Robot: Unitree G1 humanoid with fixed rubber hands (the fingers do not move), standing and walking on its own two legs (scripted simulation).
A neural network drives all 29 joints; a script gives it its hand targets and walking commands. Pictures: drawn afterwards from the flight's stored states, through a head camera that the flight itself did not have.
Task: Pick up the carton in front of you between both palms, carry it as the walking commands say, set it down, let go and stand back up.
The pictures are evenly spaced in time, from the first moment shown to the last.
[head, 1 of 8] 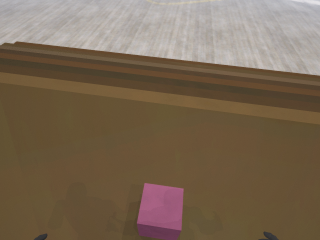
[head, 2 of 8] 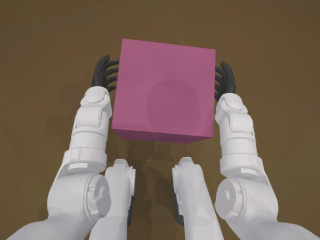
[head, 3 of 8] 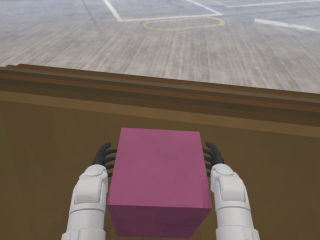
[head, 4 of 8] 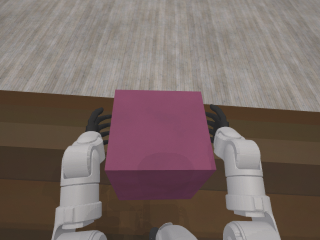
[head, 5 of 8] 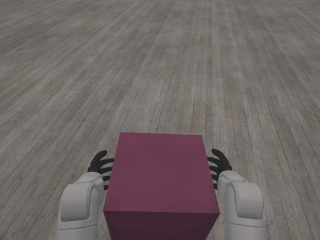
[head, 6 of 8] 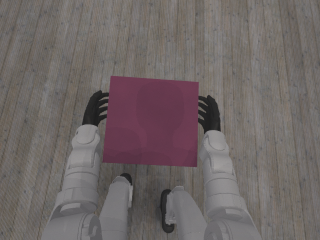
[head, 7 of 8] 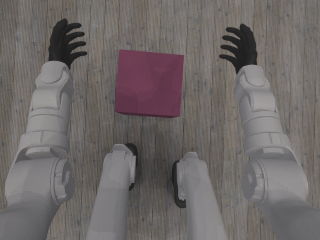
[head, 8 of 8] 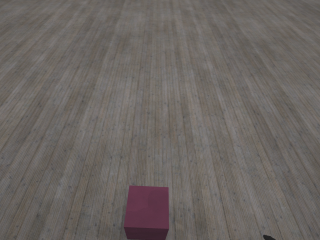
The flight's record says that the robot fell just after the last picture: no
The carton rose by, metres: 0.69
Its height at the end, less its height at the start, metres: -1.04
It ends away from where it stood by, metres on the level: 4.85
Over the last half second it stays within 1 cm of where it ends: yes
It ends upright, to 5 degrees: yes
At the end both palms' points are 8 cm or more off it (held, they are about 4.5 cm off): yes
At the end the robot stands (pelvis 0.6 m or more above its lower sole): yes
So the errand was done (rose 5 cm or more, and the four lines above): yes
